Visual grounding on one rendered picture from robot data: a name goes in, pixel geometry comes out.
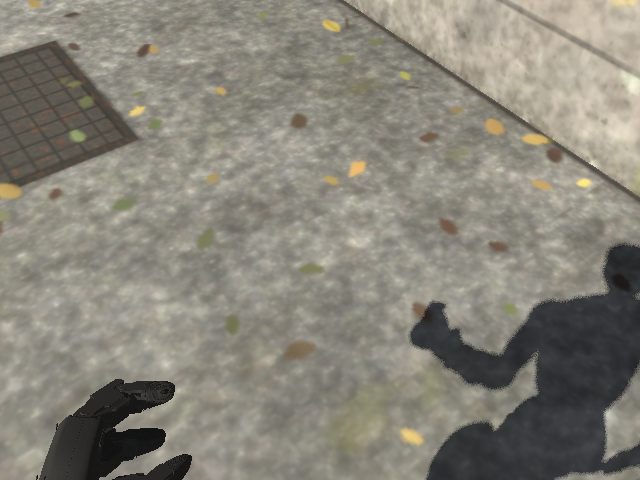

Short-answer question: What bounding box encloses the left robot hand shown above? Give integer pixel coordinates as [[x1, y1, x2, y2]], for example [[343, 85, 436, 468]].
[[36, 379, 192, 480]]

